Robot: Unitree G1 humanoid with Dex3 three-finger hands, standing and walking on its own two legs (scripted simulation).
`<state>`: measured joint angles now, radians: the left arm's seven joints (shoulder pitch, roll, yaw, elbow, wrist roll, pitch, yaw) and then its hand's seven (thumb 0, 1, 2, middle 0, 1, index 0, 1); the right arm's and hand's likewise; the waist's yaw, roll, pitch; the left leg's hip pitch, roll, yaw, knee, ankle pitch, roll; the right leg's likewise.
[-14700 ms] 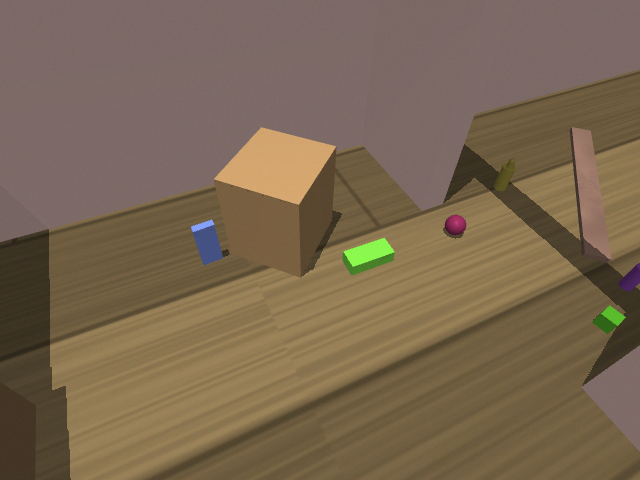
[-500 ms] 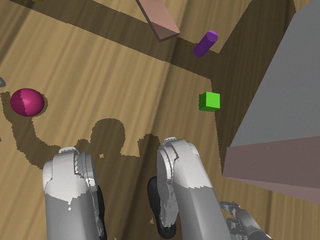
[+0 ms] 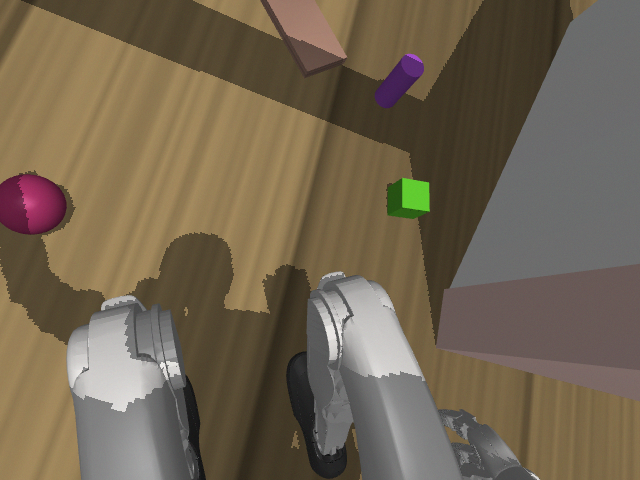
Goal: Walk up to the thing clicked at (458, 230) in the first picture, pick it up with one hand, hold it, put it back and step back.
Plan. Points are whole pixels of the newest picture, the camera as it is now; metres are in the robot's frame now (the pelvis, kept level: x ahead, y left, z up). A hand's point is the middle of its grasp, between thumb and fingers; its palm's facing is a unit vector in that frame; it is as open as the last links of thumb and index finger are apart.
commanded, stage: rise first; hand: left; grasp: from above
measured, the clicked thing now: (30, 204) +0.47 +0.34 -0.29
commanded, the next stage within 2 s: approach in 1.32 s
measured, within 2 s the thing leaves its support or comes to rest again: neither
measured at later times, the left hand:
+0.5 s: hand out of the picture +0.42 +0.36 -0.19, palm faces -0.44 -0.13 -0.89, open 14.2 cm
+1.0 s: hand out of the picture +0.42 +0.37 -0.19, palm faces -0.44 -0.13 -0.89, open 14.1 cm
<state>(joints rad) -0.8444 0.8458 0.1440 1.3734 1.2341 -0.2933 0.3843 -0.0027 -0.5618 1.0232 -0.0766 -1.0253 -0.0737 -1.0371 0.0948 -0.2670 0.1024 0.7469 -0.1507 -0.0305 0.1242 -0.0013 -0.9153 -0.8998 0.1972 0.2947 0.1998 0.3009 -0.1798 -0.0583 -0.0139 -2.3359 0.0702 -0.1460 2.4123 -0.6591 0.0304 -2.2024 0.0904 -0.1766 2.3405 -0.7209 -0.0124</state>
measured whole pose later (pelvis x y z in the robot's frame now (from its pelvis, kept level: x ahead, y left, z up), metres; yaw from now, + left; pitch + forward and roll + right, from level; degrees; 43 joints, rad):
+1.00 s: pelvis +0.00 +0.00 -0.01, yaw -1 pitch +31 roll -11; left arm -0.90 0.91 0.15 1.43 1.23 -0.28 0.37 0.00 -0.55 1.01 -0.08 -1.04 -0.08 -1.05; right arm 0.10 -0.27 0.16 0.72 -0.17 -0.05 0.14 0.00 -0.91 -0.90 0.20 0.29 0.20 0.30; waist -0.22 -0.07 0.02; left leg -2.35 0.07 -0.17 2.46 -0.66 0.03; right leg -2.21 0.10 -0.20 2.36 -0.72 -0.01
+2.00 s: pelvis +0.00 +0.00 -0.01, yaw -1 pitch +32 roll -9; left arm -1.04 0.83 0.09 1.54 1.19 -0.10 0.39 0.00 -0.55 1.00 -0.09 -1.06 -0.09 -1.06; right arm 0.15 -0.28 0.19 0.70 -0.14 -0.06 0.13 0.00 -0.91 -0.89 0.20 0.29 0.20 0.30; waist -0.30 -0.03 0.01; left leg -2.35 0.08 -0.15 2.42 -0.65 0.03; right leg -2.24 0.11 -0.18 2.35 -0.69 -0.01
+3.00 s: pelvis +0.00 +0.00 -0.02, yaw -5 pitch +27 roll -13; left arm -1.00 1.02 0.14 1.65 1.23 -0.25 0.51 0.00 -0.51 0.97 -0.08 -1.02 -0.08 -1.02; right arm 0.10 -0.30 0.30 0.67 -0.23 -0.16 0.19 0.00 -0.91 -0.90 0.20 0.30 0.20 0.30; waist -0.33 -0.14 0.14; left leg -2.36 0.08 -0.24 2.53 -0.68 0.02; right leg -2.21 0.12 -0.25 2.39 -0.70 0.00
